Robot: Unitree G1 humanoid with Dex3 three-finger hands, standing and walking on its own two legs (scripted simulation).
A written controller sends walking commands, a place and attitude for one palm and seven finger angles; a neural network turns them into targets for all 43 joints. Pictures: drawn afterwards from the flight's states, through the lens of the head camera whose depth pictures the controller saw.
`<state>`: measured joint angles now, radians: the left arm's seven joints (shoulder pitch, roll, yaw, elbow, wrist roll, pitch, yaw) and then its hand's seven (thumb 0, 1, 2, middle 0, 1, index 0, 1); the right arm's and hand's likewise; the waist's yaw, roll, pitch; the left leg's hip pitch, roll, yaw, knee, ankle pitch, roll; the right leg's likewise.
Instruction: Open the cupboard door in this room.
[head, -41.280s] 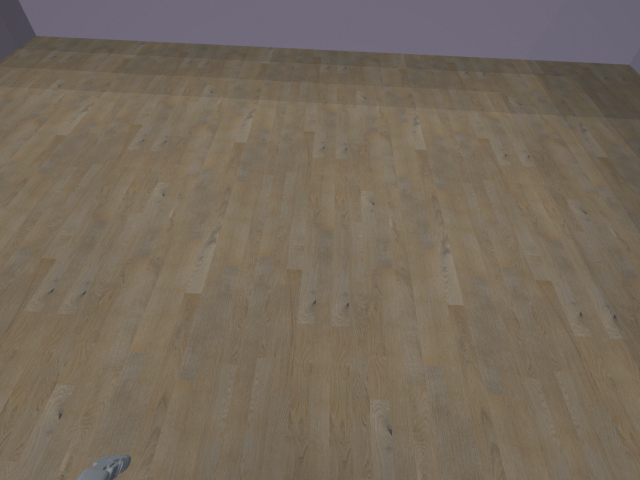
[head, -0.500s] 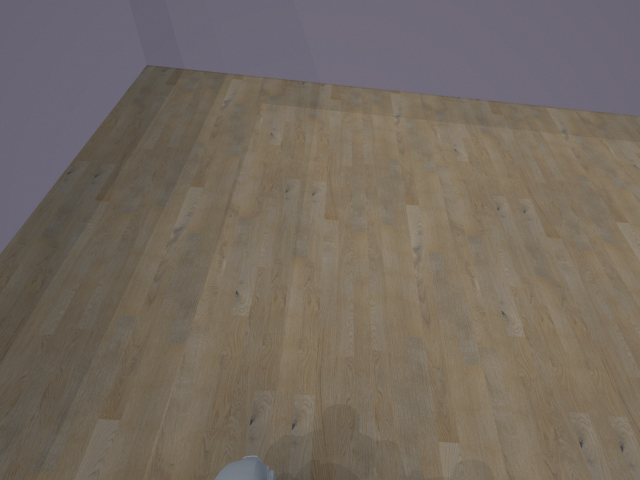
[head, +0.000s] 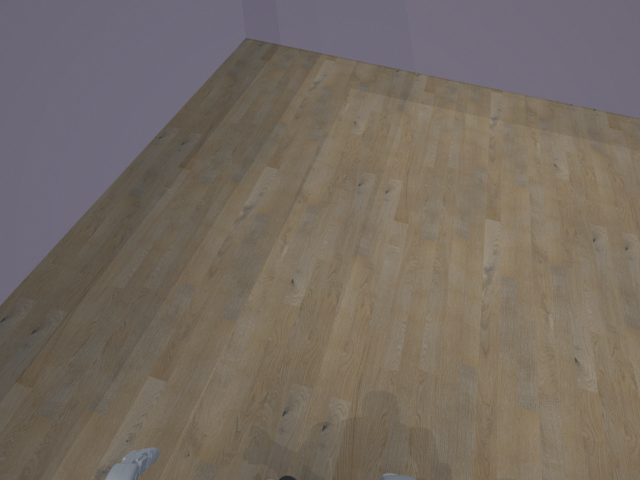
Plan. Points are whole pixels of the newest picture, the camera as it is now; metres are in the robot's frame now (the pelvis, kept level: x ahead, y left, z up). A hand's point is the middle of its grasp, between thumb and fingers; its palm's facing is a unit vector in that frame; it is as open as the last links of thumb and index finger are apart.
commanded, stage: turn to face it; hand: left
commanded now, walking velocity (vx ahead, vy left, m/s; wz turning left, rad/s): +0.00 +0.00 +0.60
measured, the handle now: out of the picture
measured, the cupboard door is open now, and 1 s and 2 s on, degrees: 43 43 43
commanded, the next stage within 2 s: none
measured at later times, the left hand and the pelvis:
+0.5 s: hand out of the picture -0.04 +0.16 -0.18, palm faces +0.37 -0.89 -0.25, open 7.3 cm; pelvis +0.01 -0.04 -0.01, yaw +21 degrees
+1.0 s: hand out of the picture +0.01 +0.16 -0.15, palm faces +0.56 -0.77 -0.31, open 7.4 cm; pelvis +0.04 -0.07 -0.01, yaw +37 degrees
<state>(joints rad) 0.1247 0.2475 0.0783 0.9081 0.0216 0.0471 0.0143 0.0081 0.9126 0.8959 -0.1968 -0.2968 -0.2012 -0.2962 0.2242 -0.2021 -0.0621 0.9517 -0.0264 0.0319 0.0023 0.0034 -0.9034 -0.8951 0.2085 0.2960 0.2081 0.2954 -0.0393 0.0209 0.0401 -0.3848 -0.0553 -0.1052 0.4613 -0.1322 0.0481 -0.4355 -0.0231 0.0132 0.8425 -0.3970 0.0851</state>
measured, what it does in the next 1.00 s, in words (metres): steps on the spot, turning left: right foot, then left foot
